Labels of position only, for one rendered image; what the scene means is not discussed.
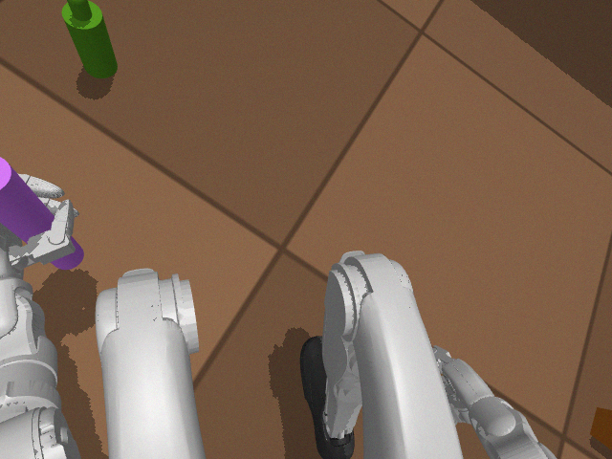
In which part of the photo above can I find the right robot arm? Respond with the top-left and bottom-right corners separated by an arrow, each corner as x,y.
469,397 -> 557,459

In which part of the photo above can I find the left robot hand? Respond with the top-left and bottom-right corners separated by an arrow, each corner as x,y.
0,173 -> 79,280

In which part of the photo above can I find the right robot foot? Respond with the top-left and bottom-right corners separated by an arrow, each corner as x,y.
300,336 -> 355,459

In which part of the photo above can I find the left robot arm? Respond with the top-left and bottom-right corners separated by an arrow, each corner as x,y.
0,277 -> 81,459

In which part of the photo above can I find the right robot hand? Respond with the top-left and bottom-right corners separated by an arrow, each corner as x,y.
432,345 -> 495,425

